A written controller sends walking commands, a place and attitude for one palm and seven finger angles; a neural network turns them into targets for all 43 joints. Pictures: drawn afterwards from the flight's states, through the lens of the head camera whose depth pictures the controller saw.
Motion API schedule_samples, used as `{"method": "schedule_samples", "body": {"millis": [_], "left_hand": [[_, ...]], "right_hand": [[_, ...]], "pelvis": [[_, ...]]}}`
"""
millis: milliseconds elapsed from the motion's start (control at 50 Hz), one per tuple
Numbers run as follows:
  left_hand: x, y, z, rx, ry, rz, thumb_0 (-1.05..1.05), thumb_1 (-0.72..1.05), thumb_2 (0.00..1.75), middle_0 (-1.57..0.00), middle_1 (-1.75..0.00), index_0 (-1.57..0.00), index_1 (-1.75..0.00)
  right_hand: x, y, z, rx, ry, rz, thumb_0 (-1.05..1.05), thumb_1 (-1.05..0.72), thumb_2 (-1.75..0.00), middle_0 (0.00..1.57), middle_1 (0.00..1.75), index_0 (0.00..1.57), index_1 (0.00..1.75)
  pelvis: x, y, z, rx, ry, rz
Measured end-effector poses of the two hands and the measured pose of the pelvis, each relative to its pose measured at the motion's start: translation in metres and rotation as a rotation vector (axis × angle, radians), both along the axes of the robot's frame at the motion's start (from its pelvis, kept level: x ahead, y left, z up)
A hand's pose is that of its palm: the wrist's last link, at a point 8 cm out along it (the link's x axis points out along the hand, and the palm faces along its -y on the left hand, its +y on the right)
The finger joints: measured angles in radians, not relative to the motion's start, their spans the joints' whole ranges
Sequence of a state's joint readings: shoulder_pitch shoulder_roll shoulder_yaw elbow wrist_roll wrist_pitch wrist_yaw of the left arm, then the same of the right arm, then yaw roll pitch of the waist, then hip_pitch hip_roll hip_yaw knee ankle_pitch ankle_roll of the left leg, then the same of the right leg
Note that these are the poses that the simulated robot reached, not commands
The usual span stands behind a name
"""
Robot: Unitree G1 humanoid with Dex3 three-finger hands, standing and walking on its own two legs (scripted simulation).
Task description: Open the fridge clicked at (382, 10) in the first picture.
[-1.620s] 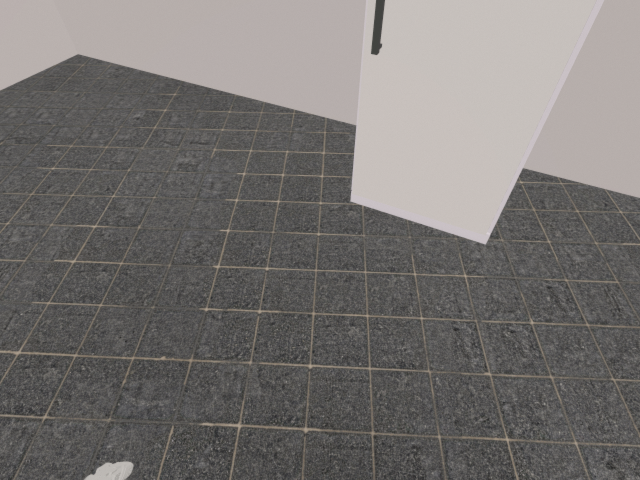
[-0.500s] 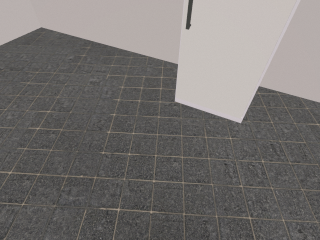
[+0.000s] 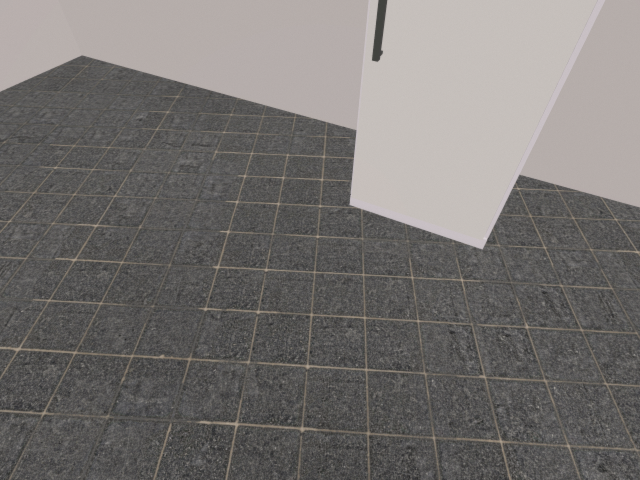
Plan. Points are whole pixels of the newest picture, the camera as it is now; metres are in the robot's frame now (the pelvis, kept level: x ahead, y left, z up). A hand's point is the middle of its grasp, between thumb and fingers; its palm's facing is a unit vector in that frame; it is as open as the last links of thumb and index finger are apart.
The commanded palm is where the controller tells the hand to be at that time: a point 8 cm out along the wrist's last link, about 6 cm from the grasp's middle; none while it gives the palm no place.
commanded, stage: walk to a spot facing it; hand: left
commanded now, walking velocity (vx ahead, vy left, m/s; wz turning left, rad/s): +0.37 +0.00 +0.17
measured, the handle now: (382, 16) +1.33 -0.11 +0.08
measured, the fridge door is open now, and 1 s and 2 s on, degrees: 0 0 0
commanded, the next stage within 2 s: turn to face it in 1.22 s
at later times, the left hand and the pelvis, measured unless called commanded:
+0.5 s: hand (192, 471) +0.17 +0.20 -0.18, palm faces +0.03 -0.99 -0.16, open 7.3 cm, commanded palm none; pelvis +0.13 +0.02 -0.01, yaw +3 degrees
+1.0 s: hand (216, 393) +0.29 +0.20 -0.20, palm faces +0.24 -0.96 -0.16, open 7.3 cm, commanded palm none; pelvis +0.35 +0.02 -0.02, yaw +10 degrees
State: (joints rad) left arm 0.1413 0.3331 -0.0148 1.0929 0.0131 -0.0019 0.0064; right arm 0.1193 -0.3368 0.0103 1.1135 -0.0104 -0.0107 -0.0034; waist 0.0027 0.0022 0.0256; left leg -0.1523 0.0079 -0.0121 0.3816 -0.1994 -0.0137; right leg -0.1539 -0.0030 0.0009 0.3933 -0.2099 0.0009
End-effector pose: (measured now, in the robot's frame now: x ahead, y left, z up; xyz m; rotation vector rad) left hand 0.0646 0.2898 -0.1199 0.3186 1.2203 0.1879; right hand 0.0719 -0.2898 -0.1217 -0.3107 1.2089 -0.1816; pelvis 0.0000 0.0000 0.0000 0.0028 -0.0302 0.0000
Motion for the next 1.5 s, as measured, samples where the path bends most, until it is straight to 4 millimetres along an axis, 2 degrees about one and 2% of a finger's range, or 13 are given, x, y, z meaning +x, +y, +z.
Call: {"method": "schedule_samples", "body": {"millis": [300, 400, 540, 620, 680, 780, 880, 960, 1040, 1100, 1180, 1380, 1500], "left_hand": [[-0.043, -0.029, -0.045, -0.182, 0.233, 0.125, 0.00, 0.91, 0.90, -0.20, -0.30, -0.20, -0.30], [0.011, -0.033, -0.036, -0.199, 0.191, 0.114, 0.01, 0.91, 0.90, -0.20, -0.30, -0.20, -0.30], [0.140, -0.042, -0.029, -0.170, 0.032, 0.058, 0.01, 0.93, 0.90, -0.20, -0.30, -0.20, -0.30], [0.216, -0.055, -0.035, -0.143, -0.089, 0.024, 0.00, 0.92, 0.90, -0.19, -0.30, -0.20, -0.30], [0.242, -0.062, -0.035, -0.135, -0.153, 0.055, 0.00, 0.92, 0.90, -0.19, -0.30, -0.20, -0.30], [0.239, -0.068, -0.031, -0.139, -0.094, 0.135, -0.01, 0.93, 0.90, -0.20, -0.30, -0.20, -0.30], [0.225, -0.056, -0.033, -0.146, 0.004, 0.200, -0.01, 0.95, 0.90, -0.20, -0.30, -0.20, -0.30], [0.216, -0.047, -0.044, -0.180, 0.077, 0.270, -0.01, 0.94, 0.90, -0.20, -0.30, -0.20, -0.30], [0.213, -0.035, -0.060, -0.215, 0.164, 0.328, 0.00, 0.92, 0.90, -0.20, -0.30, -0.20, -0.30], [0.230, -0.026, -0.054, -0.221, 0.207, 0.330, 0.00, 0.92, 0.90, -0.20, -0.30, -0.20, -0.30], [0.278, -0.013, -0.039, -0.216, 0.169, 0.316, 0.00, 0.92, 0.90, -0.19, -0.30, -0.20, -0.30], [0.432, -0.002, -0.025, -0.170, 0.053, 0.229, 0.00, 0.92, 0.90, -0.19, -0.30, -0.20, -0.30], [0.528, -0.014, -0.035, -0.118, -0.020, 0.128, 0.00, 0.92, 0.90, -0.19, -0.30, -0.20, -0.30]], "right_hand": [[-0.028, 0.084, -0.024, 0.103, 0.156, -0.078, 0.00, -0.91, -0.90, 0.20, 0.30, 0.20, 0.30], [-0.058, 0.110, -0.014, 0.146, 0.305, -0.145, 0.00, -0.91, -0.90, 0.20, 0.30, 0.20, 0.30], [-0.062, 0.115, -0.011, 0.190, 0.482, -0.216, 0.00, -0.91, -0.90, 0.20, 0.30, 0.20, 0.30], [-0.029, 0.095, -0.028, 0.200, 0.518, -0.226, 0.01, -0.91, -0.90, 0.20, 0.30, 0.20, 0.30], [0.023, 0.073, -0.041, 0.184, 0.475, -0.185, 0.01, -0.91, -0.90, 0.20, 0.30, 0.20, 0.30], [0.162, 0.045, -0.039, 0.131, 0.226, -0.078, 0.01, -0.91, -0.90, 0.20, 0.30, 0.20, 0.30], [0.295, 0.050, -0.017, 0.112, -0.008, 0.032, 0.00, -0.92, -0.90, 0.19, 0.30, 0.19, 0.30], [0.376, 0.073, -0.004, 0.104, -0.104, 0.130, 0.00, -0.92, -0.90, 0.19, 0.30, 0.19, 0.30], [0.432, 0.103, -0.006, 0.090, -0.156, 0.193, 0.00, -0.92, -0.90, 0.19, 0.30, 0.20, 0.30], [0.442, 0.119, -0.007, 0.095, -0.134, 0.184, 0.00, -0.92, -0.90, 0.19, 0.30, 0.20, 0.30], [0.433, 0.125, -0.006, 0.090, -0.037, 0.125, -0.01, -0.94, -0.90, 0.20, 0.30, 0.20, 0.30], [0.400, 0.120, -0.020, 0.128, 0.253, -0.016, 0.00, -0.93, -0.90, 0.20, 0.30, 0.20, 0.30], [0.412, 0.109, -0.050, 0.182, 0.355, -0.108, 0.00, -0.92, -0.90, 0.20, 0.30, 0.20, 0.30]], "pelvis": [[0.067, 0.029, -0.013, -0.010, 0.016, 0.029], [0.097, 0.029, -0.004, -0.013, 0.023, 0.048], [0.151, 0.015, -0.009, -0.005, 0.027, 0.050], [0.194, -0.004, -0.027, 0.004, 0.020, 0.065], [0.217, -0.012, -0.031, -0.009, 0.004, 0.088], [0.254, -0.012, -0.018, -0.026, 0.005, 0.117], [0.292, -0.004, -0.010, -0.039, 0.013, 0.142], [0.326, 0.012, -0.012, -0.053, 0.009, 0.166], [0.362, 0.035, -0.023, -0.046, 0.002, 0.179], [0.383, 0.046, -0.018, -0.034, 0.005, 0.178], [0.413, 0.055, -0.005, -0.020, 0.014, 0.181], [0.494, 0.053, -0.002, 0.008, 0.012, 0.154], [0.552, 0.032, -0.026, 0.027, -0.001, 0.104]]}}
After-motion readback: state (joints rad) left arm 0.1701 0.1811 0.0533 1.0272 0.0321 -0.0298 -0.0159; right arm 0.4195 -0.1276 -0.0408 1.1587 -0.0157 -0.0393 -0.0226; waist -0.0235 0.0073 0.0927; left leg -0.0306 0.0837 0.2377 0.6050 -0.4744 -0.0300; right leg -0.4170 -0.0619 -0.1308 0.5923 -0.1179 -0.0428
